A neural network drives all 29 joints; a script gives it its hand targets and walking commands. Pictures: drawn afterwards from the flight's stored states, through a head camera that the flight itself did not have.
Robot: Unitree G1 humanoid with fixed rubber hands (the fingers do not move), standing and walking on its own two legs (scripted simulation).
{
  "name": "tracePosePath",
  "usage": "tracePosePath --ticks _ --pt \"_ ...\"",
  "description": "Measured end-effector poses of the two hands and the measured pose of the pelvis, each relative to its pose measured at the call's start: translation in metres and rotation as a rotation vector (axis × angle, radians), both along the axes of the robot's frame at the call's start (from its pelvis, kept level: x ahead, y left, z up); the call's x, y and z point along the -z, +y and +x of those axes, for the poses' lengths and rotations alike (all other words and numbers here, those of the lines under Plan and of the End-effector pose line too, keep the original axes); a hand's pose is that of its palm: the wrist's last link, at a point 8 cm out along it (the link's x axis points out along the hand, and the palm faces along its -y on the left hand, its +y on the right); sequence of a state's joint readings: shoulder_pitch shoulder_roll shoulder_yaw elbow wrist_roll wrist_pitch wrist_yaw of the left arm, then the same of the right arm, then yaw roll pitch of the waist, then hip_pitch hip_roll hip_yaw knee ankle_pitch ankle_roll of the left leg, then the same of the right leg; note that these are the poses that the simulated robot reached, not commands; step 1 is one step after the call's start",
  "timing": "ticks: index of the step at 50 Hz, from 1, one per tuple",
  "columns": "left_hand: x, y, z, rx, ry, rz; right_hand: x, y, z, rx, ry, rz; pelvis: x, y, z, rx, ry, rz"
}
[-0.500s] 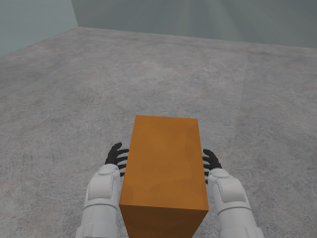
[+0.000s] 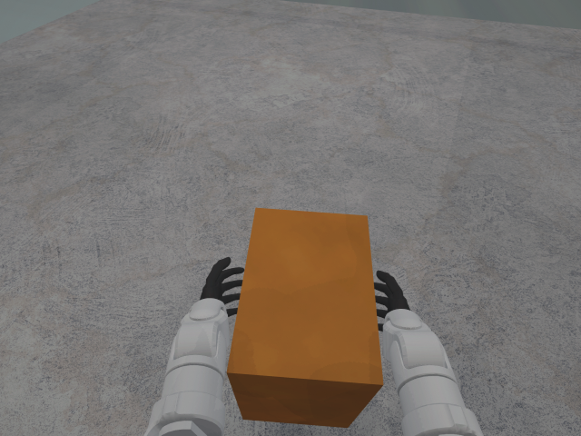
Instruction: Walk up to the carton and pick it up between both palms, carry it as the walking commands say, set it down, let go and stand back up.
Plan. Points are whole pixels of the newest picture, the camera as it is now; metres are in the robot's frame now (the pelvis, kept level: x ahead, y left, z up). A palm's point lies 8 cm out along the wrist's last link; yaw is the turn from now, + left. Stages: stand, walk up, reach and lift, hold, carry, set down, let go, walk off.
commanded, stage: set down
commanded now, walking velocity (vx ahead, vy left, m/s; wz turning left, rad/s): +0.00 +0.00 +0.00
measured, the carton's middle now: (303, 321) +0.33 +0.01 -0.07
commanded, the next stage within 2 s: none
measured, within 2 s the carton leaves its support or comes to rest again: neither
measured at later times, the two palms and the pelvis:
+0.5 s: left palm (233, 328) +0.33 +0.13 -0.10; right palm (390, 337) +0.32 -0.14 -0.12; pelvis -0.02 -0.01 -0.03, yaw +1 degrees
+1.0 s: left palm (241, 347) +0.33 +0.13 -0.19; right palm (383, 351) +0.33 -0.14 -0.21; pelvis -0.05 -0.01 -0.07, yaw +1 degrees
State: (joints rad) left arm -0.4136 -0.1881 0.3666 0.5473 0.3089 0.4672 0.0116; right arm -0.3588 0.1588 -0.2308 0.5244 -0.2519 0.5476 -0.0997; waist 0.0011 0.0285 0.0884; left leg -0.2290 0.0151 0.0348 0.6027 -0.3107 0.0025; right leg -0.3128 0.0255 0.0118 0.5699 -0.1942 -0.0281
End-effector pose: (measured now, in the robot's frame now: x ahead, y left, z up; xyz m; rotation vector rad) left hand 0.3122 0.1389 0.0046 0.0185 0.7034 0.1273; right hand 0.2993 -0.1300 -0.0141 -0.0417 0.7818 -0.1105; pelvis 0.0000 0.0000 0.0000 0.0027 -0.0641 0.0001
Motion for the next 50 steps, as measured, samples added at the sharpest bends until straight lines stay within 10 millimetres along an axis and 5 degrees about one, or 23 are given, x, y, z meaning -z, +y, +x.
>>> tracePosePath --ticks 24,50 --pt "0.098 -0.012 0.014 -0.015 -0.055 0.016 0.101 -0.012 0.019 0.006 -0.060 0.023 0.030 -0.012 -0.019 -0.011 0.360 0.024" --pt "0.197 -0.011 0.021 -0.016 0.000 0.043 0.193 -0.014 0.030 0.007 -0.067 0.004 0.071 -0.005 -0.046 -0.015 0.487 0.017"
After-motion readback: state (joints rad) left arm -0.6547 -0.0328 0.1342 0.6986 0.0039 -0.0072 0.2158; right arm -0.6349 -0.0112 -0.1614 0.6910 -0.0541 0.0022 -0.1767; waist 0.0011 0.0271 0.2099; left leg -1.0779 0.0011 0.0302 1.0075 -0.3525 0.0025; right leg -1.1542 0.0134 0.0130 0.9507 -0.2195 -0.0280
